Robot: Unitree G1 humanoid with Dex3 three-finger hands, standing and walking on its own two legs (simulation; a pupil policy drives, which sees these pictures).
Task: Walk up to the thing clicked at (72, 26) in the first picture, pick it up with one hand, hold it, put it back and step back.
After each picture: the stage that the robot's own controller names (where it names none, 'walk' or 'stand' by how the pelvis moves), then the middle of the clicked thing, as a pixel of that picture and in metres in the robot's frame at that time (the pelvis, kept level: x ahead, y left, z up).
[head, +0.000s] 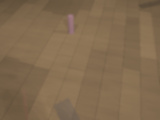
stand; (70, 24) +1.66 +0.10 -0.66
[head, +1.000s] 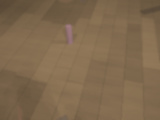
walk; (69, 34) +1.53 +0.21 -0.65
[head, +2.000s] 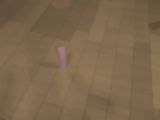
walk; (62, 58) +1.02 +0.22 -0.64
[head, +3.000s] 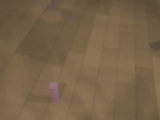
walk; (54, 93) +0.65 +0.18 -0.64
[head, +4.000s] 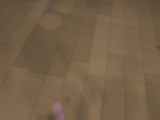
stand; (58, 113) +0.46 +0.14 -0.63
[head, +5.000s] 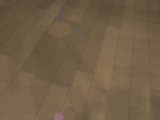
stand; out of the picture +0.43 +0.14 -0.65
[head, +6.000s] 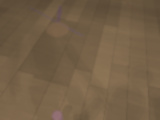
stand; out of the picture +0.44 +0.15 -0.65
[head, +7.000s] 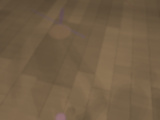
stand; out of the picture +0.44 +0.14 -0.66
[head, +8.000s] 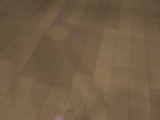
stand; out of the picture +0.43 +0.15 -0.66
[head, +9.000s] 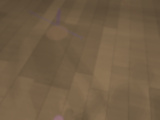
stand; out of the picture +0.42 +0.15 -0.66
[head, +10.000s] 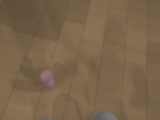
go down; (48, 82) +0.47 +0.14 -0.49
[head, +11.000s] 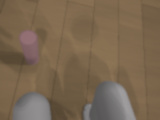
go down; (30, 50) +0.54 +0.15 -0.29
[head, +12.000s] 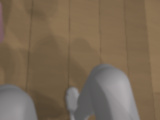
close in; out of the picture +0.54 +0.18 -0.21
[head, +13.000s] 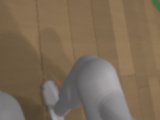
close; out of the picture +0.53 +0.21 -0.19
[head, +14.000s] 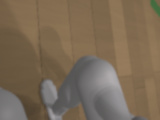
lift; out of the picture +0.49 +0.20 -0.20
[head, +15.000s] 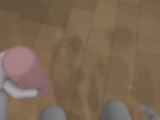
lift; (32, 77) +0.34 +0.15 +0.01
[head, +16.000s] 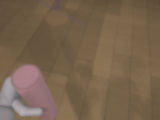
hold; (39, 97) +0.29 +0.14 +0.04
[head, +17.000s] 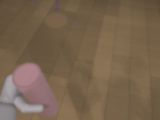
hold; (40, 94) +0.30 +0.14 +0.04
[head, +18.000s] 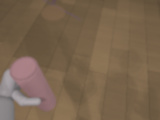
crouch; (37, 88) +0.32 +0.14 +0.02
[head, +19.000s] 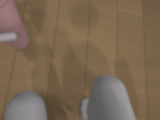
crouch; (9, 23) +0.51 +0.14 -0.04
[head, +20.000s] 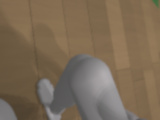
lower; out of the picture +0.49 +0.21 -0.20
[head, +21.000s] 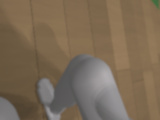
lower; out of the picture +0.49 +0.20 -0.20
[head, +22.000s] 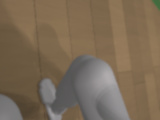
lower; out of the picture +0.49 +0.19 -0.20
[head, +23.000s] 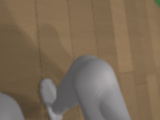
lower; out of the picture +0.48 +0.19 -0.20
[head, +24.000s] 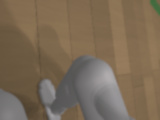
loosen; out of the picture +0.48 +0.17 -0.20
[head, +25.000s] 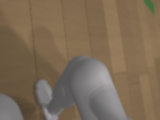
withdraw; out of the picture +0.48 +0.18 -0.21
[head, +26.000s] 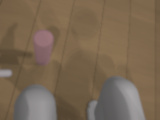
withdraw; (43, 50) +0.49 +0.11 -0.24
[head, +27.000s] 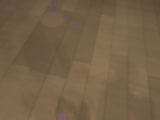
stand; out of the picture +0.40 +0.08 -0.58
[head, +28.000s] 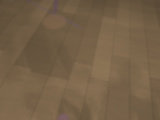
stand; out of the picture +0.39 +0.08 -0.59
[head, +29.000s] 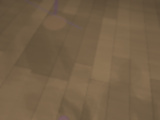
stand; out of the picture +0.38 +0.08 -0.59
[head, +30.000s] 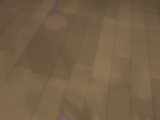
stand; out of the picture +0.39 +0.09 -0.59
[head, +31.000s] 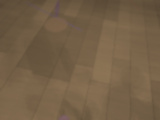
stand; out of the picture +0.40 +0.08 -0.59
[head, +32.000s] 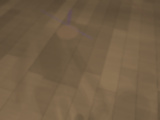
stand; out of the picture +0.39 +0.08 -0.65
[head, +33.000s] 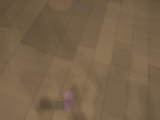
walk; (67, 101) +0.47 +0.03 -0.64
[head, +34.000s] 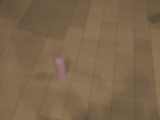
walk; (60, 69) +0.76 +0.16 -0.62
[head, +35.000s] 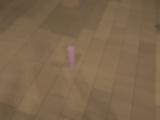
stand; (71, 57) +1.06 +0.11 -0.63
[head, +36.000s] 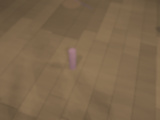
stand; (72, 59) +1.05 +0.08 -0.66
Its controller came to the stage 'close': yes
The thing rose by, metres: 0.69
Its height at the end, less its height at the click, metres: +0.00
